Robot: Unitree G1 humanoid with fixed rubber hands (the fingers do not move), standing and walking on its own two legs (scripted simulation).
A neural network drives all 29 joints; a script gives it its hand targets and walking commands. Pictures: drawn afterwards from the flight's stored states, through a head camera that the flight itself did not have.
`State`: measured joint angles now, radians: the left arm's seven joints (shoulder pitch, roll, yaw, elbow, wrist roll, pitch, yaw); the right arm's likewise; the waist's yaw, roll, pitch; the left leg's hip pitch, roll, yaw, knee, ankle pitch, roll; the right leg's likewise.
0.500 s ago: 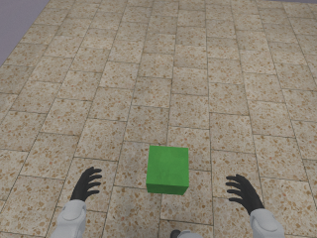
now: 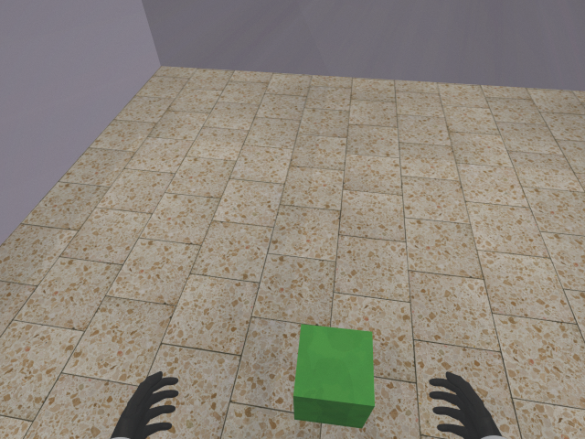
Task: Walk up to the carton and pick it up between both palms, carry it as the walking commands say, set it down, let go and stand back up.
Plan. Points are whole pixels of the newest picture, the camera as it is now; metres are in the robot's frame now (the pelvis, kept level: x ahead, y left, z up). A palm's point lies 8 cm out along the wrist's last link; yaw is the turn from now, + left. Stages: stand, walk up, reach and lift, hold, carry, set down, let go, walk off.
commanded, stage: let go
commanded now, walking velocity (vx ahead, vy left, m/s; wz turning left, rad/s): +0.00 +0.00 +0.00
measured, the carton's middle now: (332, 377) +0.42 -0.09 -0.65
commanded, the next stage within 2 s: stand in 0.16 s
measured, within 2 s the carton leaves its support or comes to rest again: neither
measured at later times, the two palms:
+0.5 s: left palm out of the picture +0.11 +0.23 -0.12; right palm out of the picture +0.10 -0.30 -0.11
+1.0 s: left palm out of the picture +0.13 +0.22 -0.13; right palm out of the picture +0.04 -0.30 -0.14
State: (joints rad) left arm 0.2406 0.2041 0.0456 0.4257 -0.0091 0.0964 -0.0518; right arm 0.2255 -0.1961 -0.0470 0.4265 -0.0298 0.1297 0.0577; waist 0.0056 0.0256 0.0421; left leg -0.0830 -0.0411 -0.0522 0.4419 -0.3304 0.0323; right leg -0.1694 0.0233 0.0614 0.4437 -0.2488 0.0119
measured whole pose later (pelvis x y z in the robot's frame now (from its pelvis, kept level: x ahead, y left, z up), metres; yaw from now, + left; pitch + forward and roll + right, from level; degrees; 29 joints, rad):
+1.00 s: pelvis +0.04 -0.03 -0.02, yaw -8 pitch +3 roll +0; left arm 0.31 0.25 0.01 0.82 0.02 0.00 0.04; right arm 0.39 -0.28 0.00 0.75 -0.02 0.03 -0.06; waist -0.02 0.01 -0.06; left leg -0.16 0.04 0.09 0.60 -0.49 -0.02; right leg -0.34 0.11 0.15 0.70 -0.40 -0.04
